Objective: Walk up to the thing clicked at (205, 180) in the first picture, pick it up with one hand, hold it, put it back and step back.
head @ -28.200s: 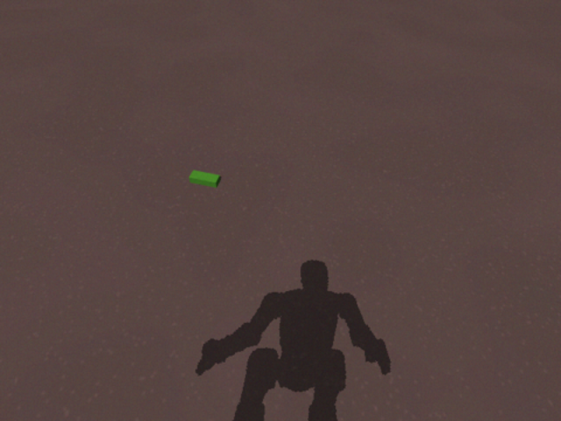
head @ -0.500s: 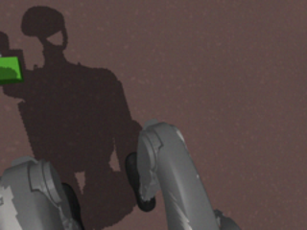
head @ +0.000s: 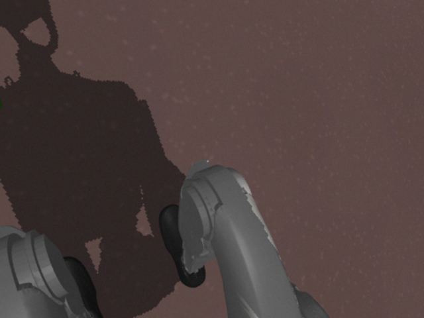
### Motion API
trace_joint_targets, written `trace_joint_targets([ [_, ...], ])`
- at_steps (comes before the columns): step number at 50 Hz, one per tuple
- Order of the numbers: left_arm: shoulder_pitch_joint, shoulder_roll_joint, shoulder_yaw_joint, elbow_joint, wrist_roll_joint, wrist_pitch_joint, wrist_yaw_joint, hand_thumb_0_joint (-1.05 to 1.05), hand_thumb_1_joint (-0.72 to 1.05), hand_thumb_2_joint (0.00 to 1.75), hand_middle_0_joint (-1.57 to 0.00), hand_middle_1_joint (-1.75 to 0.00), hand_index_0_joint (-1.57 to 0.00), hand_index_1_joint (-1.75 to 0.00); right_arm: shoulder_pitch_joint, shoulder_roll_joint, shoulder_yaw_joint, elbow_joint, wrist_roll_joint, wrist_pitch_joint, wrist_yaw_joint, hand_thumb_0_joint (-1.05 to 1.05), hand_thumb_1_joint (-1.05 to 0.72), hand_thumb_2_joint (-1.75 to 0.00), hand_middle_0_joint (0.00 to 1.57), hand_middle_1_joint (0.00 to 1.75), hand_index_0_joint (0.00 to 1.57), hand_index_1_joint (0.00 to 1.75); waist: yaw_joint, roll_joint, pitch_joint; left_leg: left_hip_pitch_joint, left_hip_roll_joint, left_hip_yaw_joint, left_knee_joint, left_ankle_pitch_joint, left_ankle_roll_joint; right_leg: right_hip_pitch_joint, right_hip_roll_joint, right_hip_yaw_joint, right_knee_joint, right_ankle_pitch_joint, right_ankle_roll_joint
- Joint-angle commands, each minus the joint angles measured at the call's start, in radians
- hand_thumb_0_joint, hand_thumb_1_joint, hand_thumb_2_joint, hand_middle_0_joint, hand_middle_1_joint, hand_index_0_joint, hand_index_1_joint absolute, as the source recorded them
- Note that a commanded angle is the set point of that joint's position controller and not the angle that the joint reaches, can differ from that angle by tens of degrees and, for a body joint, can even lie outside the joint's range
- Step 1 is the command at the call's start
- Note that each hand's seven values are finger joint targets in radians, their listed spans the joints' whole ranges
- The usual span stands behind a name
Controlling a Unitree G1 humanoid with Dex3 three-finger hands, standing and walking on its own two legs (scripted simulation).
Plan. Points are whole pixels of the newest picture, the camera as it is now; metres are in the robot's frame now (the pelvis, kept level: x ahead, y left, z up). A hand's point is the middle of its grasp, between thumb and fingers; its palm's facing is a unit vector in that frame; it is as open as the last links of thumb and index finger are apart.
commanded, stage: rest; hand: left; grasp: from above
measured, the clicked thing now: out of the picture +0.52 +0.27 -0.26
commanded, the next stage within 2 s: open in 0.86 s
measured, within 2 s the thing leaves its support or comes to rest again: rests again in 0.72 s
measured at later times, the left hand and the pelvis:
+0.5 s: hand out of the picture +0.51 +0.26 -0.25, palm faces -0.49 -0.07 -0.87, open 8.3 cm; pelvis +0.00 +0.00 +0.00, yaw -2 degrees
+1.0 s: hand out of the picture +0.51 +0.26 -0.26, palm faces -0.49 -0.09 -0.87, open 8.3 cm; pelvis +0.00 +0.00 -0.01, yaw -3 degrees
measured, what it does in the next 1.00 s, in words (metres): stands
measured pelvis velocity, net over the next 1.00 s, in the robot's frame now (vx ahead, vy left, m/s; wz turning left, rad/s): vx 0.00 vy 0.00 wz -0.05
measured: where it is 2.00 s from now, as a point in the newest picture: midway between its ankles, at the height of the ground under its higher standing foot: (140, 287)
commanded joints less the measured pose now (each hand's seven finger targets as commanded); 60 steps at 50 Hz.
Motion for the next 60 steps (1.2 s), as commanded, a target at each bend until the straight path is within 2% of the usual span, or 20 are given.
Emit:
trace_joint_targets([
  [1, -0.374, 0.196, 0.005, -0.135, -0.016, 0.014, 0.041, 0.00, 0.77, 0.45, -1.05, -0.48, -1.09, -0.43, 0.266, -0.313, -0.079, 0.024, -0.007, -0.006, -0.004, 0.00, -0.89, -0.89, 0.20, 0.30, 0.20, 0.30, -0.074, 0.498, -0.723, 0.552, -0.013, 0.053, -0.223, 0.323, -0.014, 0.429, 0.054, -0.067, -0.192, 0.304, -0.041],
  [4, -0.378, 0.244, 0.016, -0.170, -0.021, 0.005, 0.041, 0.00, 0.75, 0.42, -1.02, -0.50, -1.08, -0.44, 0.250, -0.323, -0.073, 0.013, -0.003, -0.009, -0.002, 0.00, -0.90, -0.89, 0.20, 0.30, 0.20, 0.30, -0.051, 0.520, -0.757, 0.568, -0.011, 0.048, -0.227, 0.322, -0.014, 0.449, 0.060, -0.066, -0.192, 0.303, -0.041],
  [8, -0.369, 0.245, 0.012, -0.143, -0.017, -0.006, 0.050, 0.00, 0.77, 0.46, -1.05, -0.49, -1.09, -0.44, 0.254, -0.325, -0.062, 0.010, -0.008, -0.015, 0.000, 0.00, -0.90, -0.89, 0.20, 0.30, 0.20, 0.30, -0.075, 0.493, -0.736, 0.527, -0.010, 0.047, -0.211, 0.314, -0.011, 0.476, 0.063, -0.072, -0.193, 0.309, -0.038],
  [10, -0.371, 0.274, 0.020, -0.180, -0.020, -0.011, 0.062, 0.00, 0.76, 0.44, -1.03, -0.50, -1.08, -0.44, 0.242, -0.318, -0.055, 0.002, -0.004, -0.016, 0.000, 0.00, -0.90, -0.89, 0.20, 0.30, 0.20, 0.30, -0.054, 0.533, -0.785, 0.564, -0.007, 0.047, -0.223, 0.338, -0.013, 0.506, 0.067, -0.067, -0.189, 0.331, -0.036],
  [12, -0.374, 0.251, 0.011, -0.130, -0.020, -0.013, 0.069, 0.00, 0.80, 0.44, -1.05, -0.51, -1.10, -0.45, 0.247, -0.332, -0.050, 0.004, -0.013, -0.022, 0.003, 0.00, -0.89, -0.89, 0.20, 0.30, 0.20, 0.30, -0.087, 0.519, -0.714, 0.545, -0.006, 0.039, -0.213, 0.323, -0.016, 0.459, 0.064, -0.080, -0.185, 0.313, -0.038],
  [16, -0.366, 0.289, 0.020, -0.124, -0.005, -0.016, 0.091, 0.00, 0.76, 0.43, -1.02, -0.50, -1.08, -0.44, 0.229, -0.333, -0.042, -0.001, -0.013, -0.029, 0.004, 0.00, -0.89, -0.89, 0.20, 0.30, 0.20, 0.30, -0.072, 0.546, -0.722, 0.562, -0.003, 0.034, -0.222, 0.312, -0.017, 0.461, 0.068, -0.082, -0.185, 0.308, -0.038],
  [17, -0.369, 0.247, -0.006, -0.095, -0.013, -0.015, 0.091, 0.00, 0.78, 0.42, -1.03, -0.52, -1.09, -0.45, 0.223, -0.327, -0.033, 0.005, -0.020, -0.035, 0.012, 0.00, -0.90, -0.89, 0.20, 0.30, 0.20, 0.30, -0.093, 0.533, -0.687, 0.552, 0.000, 0.032, -0.215, 0.293, -0.014, 0.445, 0.069, -0.084, -0.180, 0.299, -0.035],
  [20, -0.381, 0.292, 0.011, -0.111, -0.010, -0.018, 0.111, 0.00, 0.75, 0.43, -1.01, -0.51, -1.07, -0.45, 0.221, -0.340, -0.031, 0.006, -0.018, -0.043, 0.013, 0.00, -0.89, -0.89, 0.20, 0.30, 0.20, 0.30, -0.087, 0.541, -0.694, 0.547, -0.002, 0.029, -0.229, 0.288, -0.015, 0.457, 0.072, -0.089, -0.187, 0.298, -0.034],
  [24, -0.369, 0.249, -0.010, -0.053, -0.015, -0.009, 0.114, 0.00, 0.76, 0.40, -1.01, -0.51, -1.07, -0.45, 0.218, -0.348, -0.023, 0.009, -0.029, -0.059, 0.025, 0.00, -0.90, -0.89, 0.20, 0.30, 0.20, 0.30, -0.117, 0.520, -0.654, 0.556, 0.004, 0.017, -0.213, 0.280, -0.014, 0.426, 0.069, -0.096, -0.179, 0.298, -0.029],
  [25, -0.393, 0.289, 0.001, -0.098, -0.022, -0.014, 0.119, 0.00, 0.75, 0.41, -1.01, -0.50, -1.07, -0.44, 0.210, -0.356, -0.020, 0.008, -0.025, -0.061, 0.025, 0.00, -0.89, -0.89, 0.20, 0.30, 0.20, 0.30, -0.105, 0.526, -0.673, 0.548, 0.006, 0.018, -0.213, 0.292, -0.014, 0.447, 0.069, -0.094, -0.187, 0.308, -0.028],
  [27, -0.371, 0.279, -0.009, -0.059, -0.026, -0.008, 0.120, 0.00, 0.74, 0.40, -1.01, -0.50, -1.06, -0.44, 0.211, -0.349, -0.010, 0.006, -0.028, -0.066, 0.029, 0.00, -0.90, -0.90, 0.20, 0.30, 0.20, 0.30, -0.112, 0.512, -0.662, 0.515, 0.005, 0.024, -0.208, 0.284, -0.007, 0.480, 0.076, -0.088, -0.186, 0.311, -0.025],
  [29, -0.365, 0.310, 0.004, -0.061, -0.021, -0.004, 0.129, 0.00, 0.72, 0.39, -1.00, -0.49, -1.05, -0.43, 0.205, -0.349, -0.011, 0.005, -0.025, -0.068, 0.029, 0.00, -0.90, -0.90, 0.20, 0.30, 0.20, 0.30, -0.091, 0.512, -0.681, 0.518, 0.006, 0.025, -0.211, 0.292, -0.009, 0.488, 0.079, -0.086, -0.190, 0.317, -0.027],
  [36, -0.378, 0.280, -0.013, -0.038, -0.034, -0.004, 0.124, 0.00, 0.73, 0.36, -0.99, -0.49, -1.05, -0.43, 0.200, -0.363, 0.005, 0.009, -0.030, -0.077, 0.037, 0.00, -0.90, -0.90, 0.20, 0.30, 0.20, 0.30, -0.129, 0.531, -0.652, 0.536, 0.011, 0.007, -0.205, 0.300, -0.014, 0.459, 0.074, -0.101, -0.177, 0.320, -0.026],
  [37, -0.394, 0.326, 0.002, -0.067, -0.028, -0.009, 0.127, 0.00, 0.71, 0.38, -0.99, -0.47, -1.05, -0.42, 0.193, -0.368, 0.004, 0.007, -0.028, -0.076, 0.035, 0.00, -0.90, -0.90, 0.20, 0.30, 0.20, 0.30, -0.120, 0.551, -0.664, 0.528, 0.014, 0.005, -0.212, 0.298, -0.017, 0.468, 0.072, -0.101, -0.180, 0.318, -0.028],
  [43, -0.367, 0.326, -0.005, -0.046, -0.030, -0.009, 0.129, 0.00, 0.69, 0.36, -0.99, -0.45, -1.04, -0.40, 0.177, -0.364, 0.015, 0.001, -0.030, -0.083, 0.042, 0.00, -0.90, -0.90, 0.20, 0.30, 0.20, 0.30, -0.113, 0.544, -0.655, 0.534, 0.020, 0.001, -0.209, 0.298, -0.019, 0.475, 0.080, -0.099, -0.177, 0.319, -0.030],
  [47, -0.336, 0.336, 0.014, -0.002, -0.032, -0.011, 0.125, 0.00, 0.72, 0.33, -0.99, -0.44, -1.05, -0.38, 0.179, -0.384, 0.017, 0.009, -0.038, -0.085, 0.045, 0.00, -0.90, -0.90, 0.20, 0.30, 0.20, 0.30, -0.135, 0.527, -0.603, 0.512, 0.019, -0.004, -0.201, 0.269, -0.016, 0.443, 0.071, -0.106, -0.181, 0.295, -0.025],
  [49, -0.388, 0.349, -0.004, -0.080, -0.025, -0.017, 0.125, 0.00, 0.61, 0.35, -0.89, -0.44, -0.95, -0.40, 0.174, -0.370, 0.026, -0.015, -0.032, -0.080, 0.041, 0.00, -0.89, -0.90, 0.20, 0.30, 0.20, 0.30, -0.121, 0.536, -0.675, 0.517, 0.019, 0.008, -0.196, 0.303, -0.012, 0.514, 0.082, -0.094, -0.186, 0.333, -0.023],
  [52, -0.357, 0.331, -0.008, -0.042, -0.033, -0.016, 0.134, 0.00, 0.37, 0.30, -0.66, -0.47, -0.72, -0.41, 0.173, -0.371, 0.027, 0.002, -0.038, -0.087, 0.046, 0.00, -0.89, -0.89, 0.20, 0.30, 0.20, 0.30, -0.125, 0.545, -0.654, 0.522, 0.020, 0.002, -0.193, 0.308, -0.016, 0.500, 0.082, -0.102, -0.176, 0.338, -0.024],
  [54, -0.384, 0.358, 0.004, -0.085, -0.038, -0.019, 0.136, 0.00, 0.22, 0.35, -0.60, -0.53, -0.66, -0.47, 0.174, -0.379, 0.026, -0.001, -0.035, -0.088, 0.046, 0.00, -0.89, -0.89, 0.20, 0.30, 0.20, 0.30, -0.128, 0.572, -0.658, 0.533, 0.024, 0.002, -0.200, 0.314, -0.020, 0.502, 0.080, -0.103, -0.180, 0.340, -0.024],
  [60, -0.350, 0.318, -0.014, -0.025, -0.038, -0.010, 0.122, 0.00, 0.07, 0.48, -0.51, -0.60, -0.55, -0.56, 0.176, -0.381, 0.023, 0.010, -0.035, -0.090, 0.048, 0.00, -0.89, -0.90, 0.20, 0.30, 0.20, 0.30, -0.136, 0.528, -0.604, 0.516, 0.024, -0.005, -0.202, 0.274, -0.017, 0.448, 0.075, -0.106, -0.189, 0.303, -0.023],
])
